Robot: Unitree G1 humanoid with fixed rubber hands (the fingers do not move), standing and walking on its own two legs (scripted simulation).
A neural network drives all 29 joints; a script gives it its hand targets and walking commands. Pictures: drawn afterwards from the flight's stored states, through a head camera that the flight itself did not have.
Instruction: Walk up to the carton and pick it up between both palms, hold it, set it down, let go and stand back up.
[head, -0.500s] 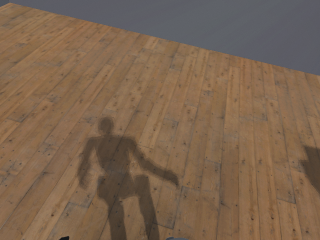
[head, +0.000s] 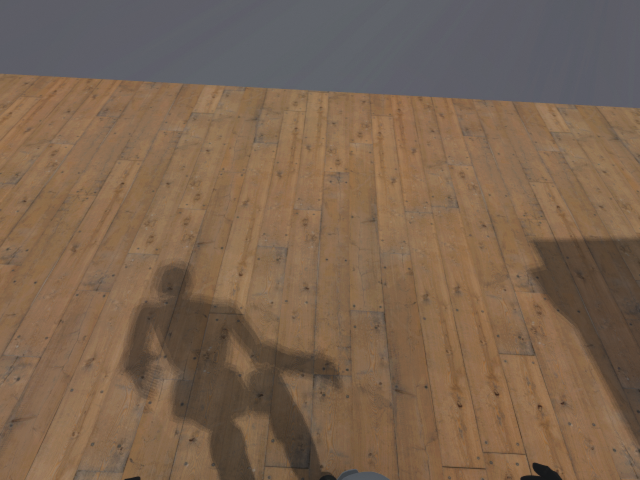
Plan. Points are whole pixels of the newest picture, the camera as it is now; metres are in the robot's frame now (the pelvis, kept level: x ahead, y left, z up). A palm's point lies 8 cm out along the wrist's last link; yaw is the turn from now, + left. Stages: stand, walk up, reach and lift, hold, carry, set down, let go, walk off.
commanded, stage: walk up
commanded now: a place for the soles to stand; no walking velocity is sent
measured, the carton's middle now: out of the picture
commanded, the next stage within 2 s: none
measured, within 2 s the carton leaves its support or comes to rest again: neither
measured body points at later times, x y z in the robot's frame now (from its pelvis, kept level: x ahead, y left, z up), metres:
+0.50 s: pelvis +0.03 -0.09 +0.00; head +0.04 -0.10 +0.45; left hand +0.19 +0.16 -0.12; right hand +0.09 -0.42 -0.11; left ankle +0.03 +0.00 -0.70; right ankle +0.10 -0.20 -0.72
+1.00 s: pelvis +0.09 -0.17 -0.01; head +0.10 -0.16 +0.44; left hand +0.29 +0.04 -0.13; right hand +0.07 -0.50 -0.11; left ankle +0.07 -0.07 -0.68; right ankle +0.13 -0.31 -0.72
